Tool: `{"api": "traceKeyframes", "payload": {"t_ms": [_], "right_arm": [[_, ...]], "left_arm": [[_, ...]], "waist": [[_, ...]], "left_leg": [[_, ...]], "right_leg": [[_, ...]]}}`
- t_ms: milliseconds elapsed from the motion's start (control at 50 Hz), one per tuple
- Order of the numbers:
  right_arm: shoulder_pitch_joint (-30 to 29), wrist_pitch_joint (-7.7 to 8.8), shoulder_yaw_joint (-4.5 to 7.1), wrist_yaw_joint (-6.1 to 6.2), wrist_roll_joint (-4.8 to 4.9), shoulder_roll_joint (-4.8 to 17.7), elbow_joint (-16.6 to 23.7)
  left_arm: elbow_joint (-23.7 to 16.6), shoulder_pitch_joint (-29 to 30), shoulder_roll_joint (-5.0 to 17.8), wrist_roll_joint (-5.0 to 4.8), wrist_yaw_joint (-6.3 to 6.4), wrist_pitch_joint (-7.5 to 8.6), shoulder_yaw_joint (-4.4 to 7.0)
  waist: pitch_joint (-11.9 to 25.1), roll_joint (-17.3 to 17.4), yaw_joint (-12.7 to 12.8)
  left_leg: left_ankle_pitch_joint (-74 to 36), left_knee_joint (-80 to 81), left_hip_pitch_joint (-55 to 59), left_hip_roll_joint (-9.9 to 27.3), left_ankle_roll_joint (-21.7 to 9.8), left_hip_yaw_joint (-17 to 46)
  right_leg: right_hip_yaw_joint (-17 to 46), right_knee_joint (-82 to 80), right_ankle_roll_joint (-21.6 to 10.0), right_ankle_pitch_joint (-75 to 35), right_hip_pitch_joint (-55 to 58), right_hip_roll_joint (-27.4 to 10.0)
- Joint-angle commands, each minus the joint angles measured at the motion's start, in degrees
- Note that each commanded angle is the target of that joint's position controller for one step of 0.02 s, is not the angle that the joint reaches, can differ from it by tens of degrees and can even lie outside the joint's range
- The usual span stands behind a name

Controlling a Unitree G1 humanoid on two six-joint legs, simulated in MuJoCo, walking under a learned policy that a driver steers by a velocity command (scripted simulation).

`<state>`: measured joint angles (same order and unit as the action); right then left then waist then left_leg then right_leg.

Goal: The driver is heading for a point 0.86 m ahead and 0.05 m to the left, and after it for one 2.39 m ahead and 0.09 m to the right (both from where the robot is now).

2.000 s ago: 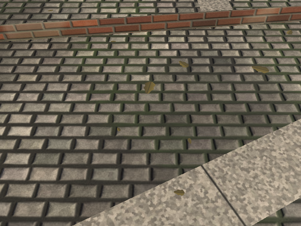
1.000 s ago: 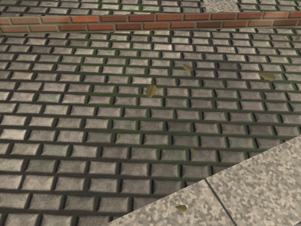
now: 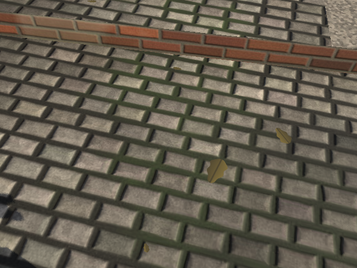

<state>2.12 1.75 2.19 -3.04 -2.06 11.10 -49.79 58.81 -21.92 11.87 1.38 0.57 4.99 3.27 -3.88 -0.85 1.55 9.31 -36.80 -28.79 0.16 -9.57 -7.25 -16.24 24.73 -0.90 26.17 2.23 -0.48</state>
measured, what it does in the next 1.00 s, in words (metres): walks ahead: left foot, then right foot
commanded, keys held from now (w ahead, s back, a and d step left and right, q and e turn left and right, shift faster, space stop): w+q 0.22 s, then w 0.24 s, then w+e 0.50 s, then w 0.04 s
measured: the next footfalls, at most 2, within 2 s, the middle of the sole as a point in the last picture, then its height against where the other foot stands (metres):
left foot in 0.02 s outside the picture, level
right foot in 0.58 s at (192, 250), level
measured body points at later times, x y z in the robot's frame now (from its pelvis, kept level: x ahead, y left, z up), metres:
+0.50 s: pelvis +0.27 +0.02 +0.02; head +0.29 +0.04 +0.46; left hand +0.40 +0.28 -0.10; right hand +0.27 -0.25 -0.11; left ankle +0.12 +0.06 -0.72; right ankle +0.45 -0.08 -0.69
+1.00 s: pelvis +0.54 +0.03 +0.02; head +0.58 +0.02 +0.47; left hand +0.50 +0.29 -0.10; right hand +0.75 -0.19 -0.08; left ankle +0.70 +0.20 -0.67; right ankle +0.47 -0.04 -0.72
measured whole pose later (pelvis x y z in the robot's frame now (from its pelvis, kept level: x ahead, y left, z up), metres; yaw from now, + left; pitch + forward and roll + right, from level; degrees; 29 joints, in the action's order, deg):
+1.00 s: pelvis +0.54 +0.03 +0.02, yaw +0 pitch +2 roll +0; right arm 2.2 2.4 1.2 -1.6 -2.2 13.7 -43.7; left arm 52.7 -25.3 13.0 0.0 -0.4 3.3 3.5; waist -2.3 2.1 4.7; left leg 2.8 -40.9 -36.5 4.3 2.6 2.7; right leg 7.9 14.8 -6.2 12.8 -2.7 7.7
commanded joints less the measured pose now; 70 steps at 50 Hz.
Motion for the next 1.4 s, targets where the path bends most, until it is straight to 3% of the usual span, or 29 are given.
{"api": "traceKeyframes", "payload": {"t_ms": [20, 40, 60, 80, 120, 160, 220, 460, 520, 580, 600, 620, 640, 660, 680, 700, 740, 820, 1020, 1080, 1120, 1140, 1160, 1180, 1200, 1220, 1260, 1300, 1400], "right_arm": [[18.35, 0.89, 3.37, 1.05, -0.56, 7.69, -2.87], [22.5, 1.05, 5.35, 1.89, -1.01, 15.11, -2.71], [22.49, 0.13, 5.53, 1.66, 0.93, 16.48, -2.31], [19.09, -0.27, 5.13, 2.02, 1.37, 15.05, -2.32], [13.72, 0.05, 4.01, 2.56, 1.77, 10.65, -1.76], [11.98, 1.43, 3.36, 2.8, 2.3, 8.86, -1.15], [15.3, 2.46, 3.86, 2.83, 2.47, 10.88, -1.51], [27.74, 3.09, 2.38, 3.65, 1.19, 9.12, -4.23], [25.14, 3.64, 2.29, 4.07, 0.73, 10.3, -4.28], [22.78, 3.68, 2.37, 4.09, 0.37, 11.48, -4.66], [23.5, 3.89, 1.69, 4.05, 0.73, 9.58, -3.4], [30.06, 3.96, 1.13, 3.25, 2.7, 5.04, -2.95], [27.79, 4.14, 1.72, 3.4, 0.65, 9.37, -2.64], [22.21, 4.37, 1.82, 3.19, 0.48, 9.86, -1.19], [18.21, 4.74, 1.48, 2.95, 0.37, 9.17, -0.03], [16.56, 4.47, 1.39, 2.68, 0.02, 8.4, 0.88], [16.63, 2.93, 1.04, 2.25, -0.64, 7.2, 2.02], [11.07, 1.38, 0.63, 1.94, -0.83, 6.66, 4.74], [-7.41, 1.96, -0.68, 1.37, 0.25, 6.05, 12.11], [-4.43, 2.67, -0.38, 1.52, 0.37, 7.36, 11.93], [5.55, 3.34, 0.7, 2.42, 0.48, 9.5, 8.78], [12.28, 4.14, 1.34, 3.2, -0.37, 11.37, 7.3], [20.99, 4.49, 1.92, 4.1, -1.49, 15.24, 7.03], [20.36, 3.47, 3.42, 3.65, -0.92, 19.21, 5.48], [16.54, 2.97, 2.32, 2.99, 0.99, 12.98, 6.69], [12.65, 3.21, 1.1, 2.71, 1.51, 8.79, 7.1], [11.14, 3.69, -0.03, 2.74, 1.37, 6.06, 6.11], [12.18, 4.39, -0.22, 2.73, 1.56, 6.58, 4.46], [12.55, 4.15, -0.74, 3.19, 1.31, 7.62, 2.25]], "left_arm": [[-3.59, -0.36, 9.79, 0.09, 0.14, -0.94, 1.81], [-7.15, -2.12, 5.15, -0.78, -0.55, -0.82, 0.84], [-9.68, 2.42, 6.99, -0.46, -1.22, -0.27, 1.25], [-10.97, 8.14, 7.58, -0.21, -1.36, 0.06, 1.13], [-10.31, 7.75, 6.62, -0.36, -1.15, 0.53, 0.93], [-9.44, 5.63, 5.83, 1.39, -0.89, -1.59, 0.82], [-10.8, 8.6, 5.31, 1.15, -1.36, -3.05, 0.86], [-17.66, 27.47, 4.97, 0.3, -2.82, -2.14, -0.28], [-17.52, 23.78, 6.06, -0.14, -2.64, -1.6, -0.2], [-11.31, 3.92, 8.66, -0.23, -1.09, -1.01, 1.43], [-9.46, -5.0, 11.95, 1.04, -0.5, -0.79, 2.35], [-8.75, -6.84, 17.86, 1.64, -1.09, -0.99, 3.95], [-9.08, -0.61, 14.03, -0.98, -2.12, -1.68, 3.19], [-10.6, 4.9, 11.11, -1.28, -2.39, -1.76, 2.52], [-10.68, 6.51, 8.69, -0.79, -2.49, -1.55, 1.89], [-10.22, 6.3, 7.92, -0.62, -2.17, -1.31, 1.56], [-8.85, 4.85, 7.84, -1.08, -1.62, -0.7, 1.29], [-8.27, 0.92, 10.11, -1.57, -1.12, -0.36, 1.95], [-8.3, -7.72, 9.93, -0.88, -0.32, -1.22, 2.07], [-8.86, -5.78, 10.62, -0.59, 0.22, -0.98, 2.07], [-9.13, -3.71, 11.76, -0.56, -0.01, -0.72, 2.24], [-9.25, -3.88, 10.54, -1.01, -0.29, -0.49, 1.86], [-11.17, -5.14, 6.77, -1.32, -0.12, -0.27, 0.76], [-9.87, -15.16, 5.09, -3.2, 0.2, -1.09, 0.83], [-8.26, -12.03, 9.24, -0.82, 0.85, -2.04, 1.25], [-8.94, -6.5, 8.31, -0.39, 0.49, -2.19, 1.2], [-9.87, -2.29, 7.15, -0.07, -0.03, -2.92, 0.93], [-9.38, -3.06, 6.35, 0.26, -0.54, -4.09, 0.78], [-8.68, 0.68, 4.39, 0.16, -0.63, -5.32, -0.31]], "waist": [[9.25, 1.31, -9.48], [14.75, 13.61, -8.36], [17.19, 12.2, -8.0], [7.81, 5.79, -7.19], [0.82, 0.1, -2.46], [2.27, 1.67, 0.05], [3.6, 1.69, -0.13], [-1.09, 5.27, -7.29], [-1.22, 6.26, -4.3], [8.74, 4.68, 4.81], [14.92, -0.12, 7.56], [19.01, -14.91, 3.4], [15.69, -8.61, 0.95], [7.8, -3.91, -0.15], [4.56, 0.71, -0.29], [2.79, 1.35, -1.29], [3.57, -1.19, -3.13], [2.55, -1.62, -2.38], [1.76, -3.57, 4.01], [2.02, -4.48, 1.81], [5.85, -3.2, -2.83], [10.41, -0.67, -5.63], [18.53, 6.34, -7.66], [21.33, 19.09, -2.77], [14.38, 5.7, -1.7], [8.59, 1.96, -1.56], [5.96, 3.45, -0.52], [7.3, 6.74, 0.7], [8.31, 6.94, 1.64]], "left_leg": [[5.08, 6.8, 22.3, -3.08, -4.4, 3.07], [6.64, 11.58, 37.86, 13.86, -12.01, 29.72], [12.39, 22.65, 43.6, 19.89, -15.73, 52.95], [13.44, 22.88, 37.67, 18.86, -13.28, 43.96], [1.51, 23.99, 24.37, 13.64, -8.03, 31.77], [-10.18, 24.36, 19.11, 9.46, -6.06, 24.99], [-17.72, 24.5, 19.85, 6.91, -5.72, 21.78], [-25.65, 24.55, 34.74, 8.56, -2.48, 20.07], [-35.88, 22.56, 35.55, 10.22, -0.72, 17.35], [-51.76, 0.08, 33.41, 7.53, 1.86, 11.94], [-34.55, -15.87, 23.04, 4.96, 2.66, 9.97], [8.65, -37.8, 2.47, -6.99, 5.79, 6.56], [15.17, -42.08, -4.03, -4.3, 4.55, 12.18], [10.49, -40.8, -6.31, -1.08, 4.61, 12.27], [7.57, -37.69, -5.83, 0.9, 4.93, 11.81], [6.86, -34.61, -4.79, 2.25, 5.5, 11.58], [6.46, -29.72, -1.68, 3.38, 7.27, 10.89], [3.93, -21.88, -5.01, 4.12, 10.79, 8.44], [-8.2, 0.78, -7.41, 1.4, 11.56, 7.13], [-5.36, 6.46, 1.03, 0.46, 9.0, 7.46], [-2.72, 11.51, 14.13, -2.0, 6.71, 6.23], [-4.93, 12.65, 24.78, 2.11, 4.74, 9.8], [-10.34, 11.45, 36.71, 16.33, 1.95, 24.1], [-21.49, 15.79, 43.42, 26.39, -6.76, 45.18], [-22.61, 16.4, 36.19, 23.64, -5.78, 42.52], [-29.37, 16.66, 29.55, 20.55, -4.59, 32.79], [-41.36, 18.42, 24.44, 15.54, -1.9, 21.59], [-47.81, 19.18, 21.76, 12.92, -0.82, 16.61], [-48.73, 19.6, 19.48, 10.82, -1.0, 10.36]], "right_leg": [[1.72, 25.29, -4.05, -53.99, -7.66, -13.45], [0.71, 48.28, -1.11, -18.17, -27.29, -5.68], [12.71, 57.17, 0.0, 5.12, -42.18, 2.79], [16.79, 56.36, -0.54, 0.27, -48.25, -1.81], [17.23, 45.42, -0.37, -6.78, -42.29, -5.62], [17.38, 40.4, 1.05, -8.5, -34.44, -6.53], [16.17, 35.61, 2.84, -12.67, -35.12, -5.62], [13.26, 12.31, 0.58, -25.07, -42.68, -2.81], [12.06, 7.0, -2.96, -20.88, -35.04, -0.94], [10.69, 1.91, -6.94, -19.61, -11.97, 3.66], [22.81, 1.83, -9.76, -14.8, 1.48, -6.4], [53.52, -4.21, -19.18, -14.6, 13.97, -20.3], [60.61, -9.54, -18.61, -10.98, 10.32, -19.32], [50.81, -9.61, -17.71, -11.58, 2.63, -17.9], [44.81, -10.56, -16.59, -18.16, -2.82, -15.17], [40.62, -11.17, -15.4, -23.45, -6.57, -12.67], [35.62, -12.21, -14.06, -30.38, -9.78, -9.38], [32.81, -14.66, -14.56, -30.56, -12.01, -7.26], [34.09, -9.92, -11.12, -38.8, -2.6, -6.48], [35.03, -7.35, -9.14, -42.52, -2.38, -8.21], [32.97, 2.77, -7.3, -52.24, -2.95, -6.22], [30.46, 13.27, -5.82, -48.93, -7.03, -3.06], [26.22, 28.83, -4.49, -28.18, -14.78, 0.59], [20.86, 43.25, -2.41, 6.36, -28.68, 9.11], [23.45, 46.35, -2.67, 3.02, -31.89, 4.91], [23.78, 45.24, -2.17, -0.23, -31.19, 4.05], [22.97, 40.28, -1.18, -2.48, -29.52, 1.57], [21.87, 37.25, -0.18, -4.68, -25.18, 2.25], [18.97, 24.99, 1.42, -9.32, -22.23, 1.52]]}}
Keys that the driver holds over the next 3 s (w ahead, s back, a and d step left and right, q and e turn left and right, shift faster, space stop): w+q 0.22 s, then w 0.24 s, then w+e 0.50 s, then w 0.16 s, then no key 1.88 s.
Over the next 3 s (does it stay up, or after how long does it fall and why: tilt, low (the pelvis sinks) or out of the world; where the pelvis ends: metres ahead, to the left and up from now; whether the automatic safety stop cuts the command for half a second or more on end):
stays up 0.76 0.05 0.02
